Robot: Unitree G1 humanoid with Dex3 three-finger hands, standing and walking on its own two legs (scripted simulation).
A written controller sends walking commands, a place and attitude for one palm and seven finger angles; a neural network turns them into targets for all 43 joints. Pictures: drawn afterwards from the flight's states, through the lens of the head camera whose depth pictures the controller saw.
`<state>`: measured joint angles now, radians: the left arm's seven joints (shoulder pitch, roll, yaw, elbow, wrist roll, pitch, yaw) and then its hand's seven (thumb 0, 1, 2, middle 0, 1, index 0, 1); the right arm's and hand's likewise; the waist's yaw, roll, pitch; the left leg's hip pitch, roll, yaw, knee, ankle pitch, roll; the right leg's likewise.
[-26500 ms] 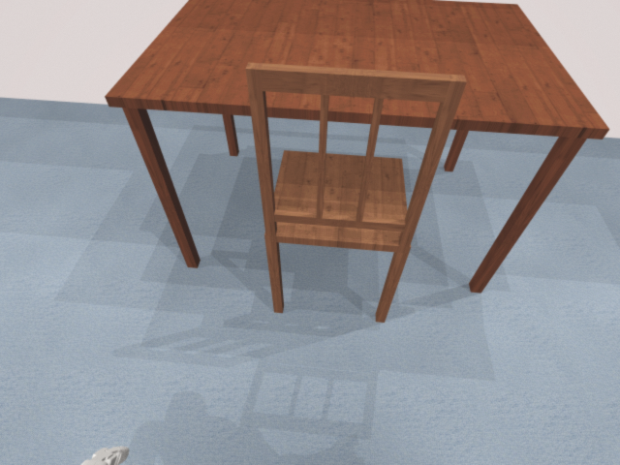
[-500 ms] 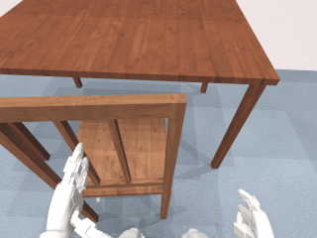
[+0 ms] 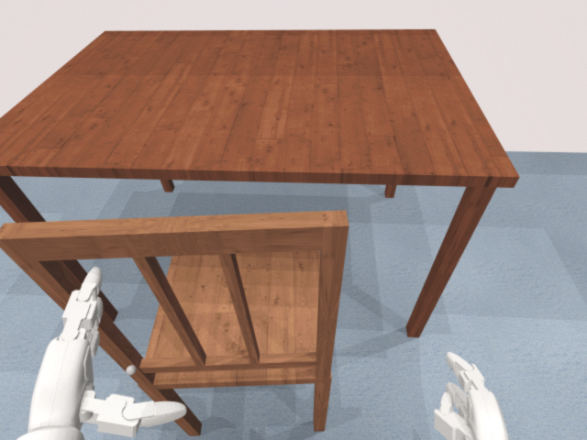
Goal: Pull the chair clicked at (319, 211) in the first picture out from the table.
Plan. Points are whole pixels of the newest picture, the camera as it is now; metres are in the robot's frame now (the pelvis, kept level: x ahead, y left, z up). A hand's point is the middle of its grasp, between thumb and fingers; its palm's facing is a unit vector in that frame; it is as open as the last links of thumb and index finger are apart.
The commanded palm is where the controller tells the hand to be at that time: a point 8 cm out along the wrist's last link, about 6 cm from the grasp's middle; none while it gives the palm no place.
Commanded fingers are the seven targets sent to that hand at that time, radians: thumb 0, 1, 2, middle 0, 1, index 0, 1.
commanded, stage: draw the hand back to the body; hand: left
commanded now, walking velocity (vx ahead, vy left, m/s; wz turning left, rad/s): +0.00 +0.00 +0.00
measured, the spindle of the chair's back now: (177, 317) +0.30 +0.22 -0.03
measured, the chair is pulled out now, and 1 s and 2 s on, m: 0.17 0.17 0.17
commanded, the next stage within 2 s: step back with the hand held close in 0.86 s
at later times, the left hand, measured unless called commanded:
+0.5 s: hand (26, 290) +0.20 +0.26 +0.21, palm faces +0.51 -0.74 -0.44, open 8.6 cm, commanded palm +0.16 +0.30 +0.21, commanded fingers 0.00 0.90 0.90 -0.20 -0.30 -0.20 -0.30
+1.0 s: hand (42, 290) +0.21 +0.26 +0.20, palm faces +0.47 -0.79 -0.40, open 7.4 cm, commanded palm +0.16 +0.29 +0.22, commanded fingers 0.00 0.90 0.90 -0.20 -0.30 -0.20 -0.30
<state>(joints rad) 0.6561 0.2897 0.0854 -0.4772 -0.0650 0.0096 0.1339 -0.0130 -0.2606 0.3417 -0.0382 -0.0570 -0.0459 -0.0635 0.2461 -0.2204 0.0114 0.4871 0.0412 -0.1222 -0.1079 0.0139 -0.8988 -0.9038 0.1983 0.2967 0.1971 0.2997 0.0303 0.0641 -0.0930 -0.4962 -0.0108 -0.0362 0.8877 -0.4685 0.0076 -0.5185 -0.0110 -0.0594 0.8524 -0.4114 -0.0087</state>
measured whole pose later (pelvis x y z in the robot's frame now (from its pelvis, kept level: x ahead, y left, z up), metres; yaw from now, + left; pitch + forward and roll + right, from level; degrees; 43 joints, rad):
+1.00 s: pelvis +0.02 -0.01 +0.04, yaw -1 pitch -4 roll +0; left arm 0.47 0.35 0.34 -0.41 -0.08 -0.05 0.14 0.01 0.89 0.90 -0.19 -0.29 -0.21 -0.31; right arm 0.19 -0.23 0.00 0.65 0.02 -0.14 -0.08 0.01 -0.90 -0.90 0.20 0.30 0.20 0.30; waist 0.07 0.07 0.03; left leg -0.11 0.01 -0.02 0.51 -0.32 0.00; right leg -0.15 0.01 -0.05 0.49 -0.27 -0.02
